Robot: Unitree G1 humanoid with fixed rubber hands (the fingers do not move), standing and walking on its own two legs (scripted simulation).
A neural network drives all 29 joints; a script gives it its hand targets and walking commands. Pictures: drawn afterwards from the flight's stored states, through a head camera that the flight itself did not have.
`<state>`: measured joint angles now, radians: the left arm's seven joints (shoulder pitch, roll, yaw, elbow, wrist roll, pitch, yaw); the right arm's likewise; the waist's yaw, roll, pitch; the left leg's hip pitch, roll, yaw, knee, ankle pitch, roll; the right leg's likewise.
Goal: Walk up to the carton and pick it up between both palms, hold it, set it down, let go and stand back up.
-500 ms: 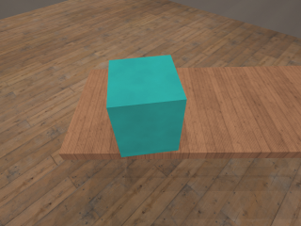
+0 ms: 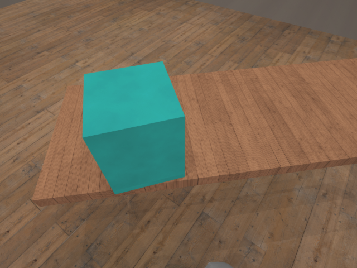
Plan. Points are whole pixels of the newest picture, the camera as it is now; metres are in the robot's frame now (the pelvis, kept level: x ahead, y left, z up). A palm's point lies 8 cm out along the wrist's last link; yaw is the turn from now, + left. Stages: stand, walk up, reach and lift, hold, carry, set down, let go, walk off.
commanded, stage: walk up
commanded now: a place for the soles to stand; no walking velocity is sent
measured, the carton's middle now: (138, 129) +0.45 +0.11 +0.04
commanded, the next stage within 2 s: none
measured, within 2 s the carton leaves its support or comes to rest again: neither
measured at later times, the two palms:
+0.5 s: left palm out of the picture +0.04 +0.19 -0.14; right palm out of the picture +0.08 -0.27 -0.13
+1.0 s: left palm out of the picture -0.03 +0.18 -0.12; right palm out of the picture +0.07 -0.29 -0.13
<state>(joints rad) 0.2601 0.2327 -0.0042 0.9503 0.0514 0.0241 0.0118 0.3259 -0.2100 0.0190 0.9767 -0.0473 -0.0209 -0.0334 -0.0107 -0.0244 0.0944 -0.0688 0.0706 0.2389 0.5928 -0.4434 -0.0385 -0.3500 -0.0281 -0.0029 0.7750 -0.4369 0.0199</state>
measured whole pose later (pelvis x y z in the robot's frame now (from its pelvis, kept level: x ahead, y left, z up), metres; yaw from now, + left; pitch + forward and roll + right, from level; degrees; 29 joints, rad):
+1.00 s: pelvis -0.02 -0.06 +0.01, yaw +15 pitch -3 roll -1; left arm 0.21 0.20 -0.01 0.97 0.00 0.04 0.01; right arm 0.26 -0.22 0.03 1.00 -0.01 -0.01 -0.02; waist -0.02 0.03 0.10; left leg -0.30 0.01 -0.07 0.59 -0.23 -0.02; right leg -0.21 -0.02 -0.22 0.55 -0.29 -0.05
